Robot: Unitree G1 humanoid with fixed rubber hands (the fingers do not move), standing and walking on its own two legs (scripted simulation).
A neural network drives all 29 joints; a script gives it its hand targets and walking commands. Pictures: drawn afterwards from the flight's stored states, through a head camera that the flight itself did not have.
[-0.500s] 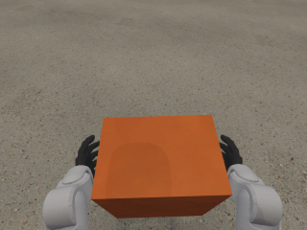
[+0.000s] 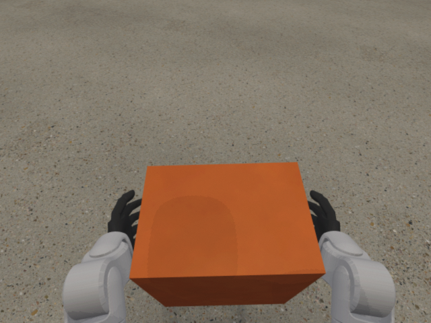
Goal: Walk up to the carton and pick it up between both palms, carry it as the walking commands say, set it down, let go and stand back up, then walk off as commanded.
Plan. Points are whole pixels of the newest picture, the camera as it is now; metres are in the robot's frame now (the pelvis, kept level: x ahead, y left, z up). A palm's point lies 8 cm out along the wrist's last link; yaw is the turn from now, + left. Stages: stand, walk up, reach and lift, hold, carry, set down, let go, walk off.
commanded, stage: carry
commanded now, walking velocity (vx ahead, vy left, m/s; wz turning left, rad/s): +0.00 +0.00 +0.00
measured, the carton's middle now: (223, 242) +0.25 -0.01 +0.04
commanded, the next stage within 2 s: none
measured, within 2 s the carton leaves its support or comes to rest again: neither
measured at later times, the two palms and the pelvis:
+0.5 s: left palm (130, 232) +0.26 +0.15 +0.07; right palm (319, 234) +0.24 -0.17 +0.07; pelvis +0.01 +0.00 +0.00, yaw +0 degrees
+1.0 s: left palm (135, 230) +0.27 +0.15 +0.05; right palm (315, 234) +0.25 -0.18 +0.05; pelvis +0.01 +0.00 +0.00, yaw +0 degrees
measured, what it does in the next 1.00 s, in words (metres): stands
